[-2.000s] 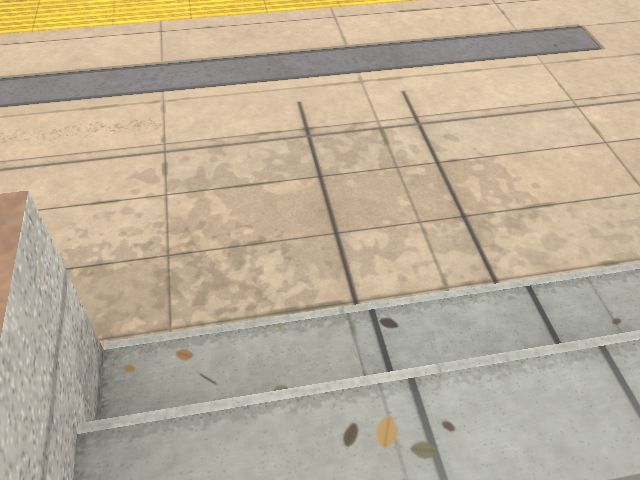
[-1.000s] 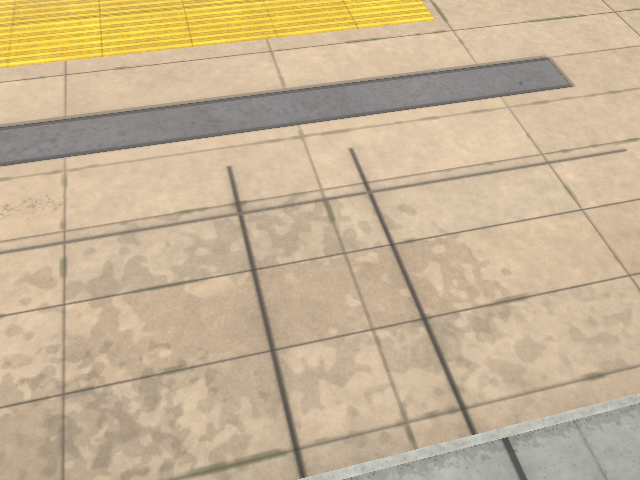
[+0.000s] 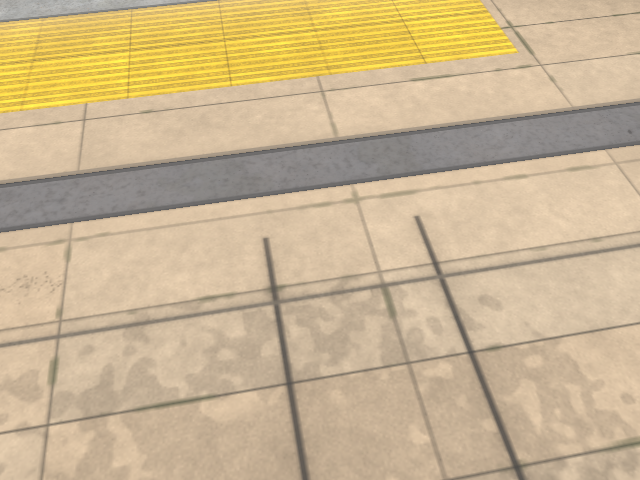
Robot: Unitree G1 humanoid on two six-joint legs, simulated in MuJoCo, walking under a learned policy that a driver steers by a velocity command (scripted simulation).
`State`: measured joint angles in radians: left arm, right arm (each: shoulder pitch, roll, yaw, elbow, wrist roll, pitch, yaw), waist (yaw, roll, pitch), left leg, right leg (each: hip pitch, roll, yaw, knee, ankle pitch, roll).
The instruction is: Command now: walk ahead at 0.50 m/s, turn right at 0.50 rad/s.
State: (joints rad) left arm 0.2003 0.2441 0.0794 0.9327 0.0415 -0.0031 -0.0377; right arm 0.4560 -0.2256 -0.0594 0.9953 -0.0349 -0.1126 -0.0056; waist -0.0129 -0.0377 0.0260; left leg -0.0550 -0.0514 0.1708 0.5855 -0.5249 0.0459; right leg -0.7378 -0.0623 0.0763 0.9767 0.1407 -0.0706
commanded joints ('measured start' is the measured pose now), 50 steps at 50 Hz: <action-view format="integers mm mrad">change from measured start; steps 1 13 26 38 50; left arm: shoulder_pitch -183 357 156 109 26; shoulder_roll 34 295 60 99 37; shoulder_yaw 4 58 -15 -14 -29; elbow -89 84 60 -31 -78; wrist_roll -16 -19 -36 -29 -21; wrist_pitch -41 -33 -95 -83 -9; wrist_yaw -24 1 40 49 59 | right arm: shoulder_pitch -5 68 -300 -47 -174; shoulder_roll -42 -104 -11 -229 -117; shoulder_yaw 1 5 25 -63 -22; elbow -24 -67 -118 -87 -110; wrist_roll -13 50 18 36 23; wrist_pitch -33 38 71 71 79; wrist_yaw -10 -36 26 20 -2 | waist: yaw -21 155 24 -87 17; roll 73 -168 -8 121 126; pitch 128 -379 30 -237 -106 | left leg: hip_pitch -142 -905 -476 278 -107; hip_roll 263 112 148 415 184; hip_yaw -144 -161 -176 -669 -323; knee -131 1466 209 -155 -245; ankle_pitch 237 -292 573 1098 1093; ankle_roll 76 -20 5 382 167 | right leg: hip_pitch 20 1466 525 63 266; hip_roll -10 -324 -138 72 23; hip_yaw -25 235 -38 -55 -76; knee -254 -197 -754 457 -104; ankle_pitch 401 1014 19 -648 -313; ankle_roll -27 -297 -129 46 98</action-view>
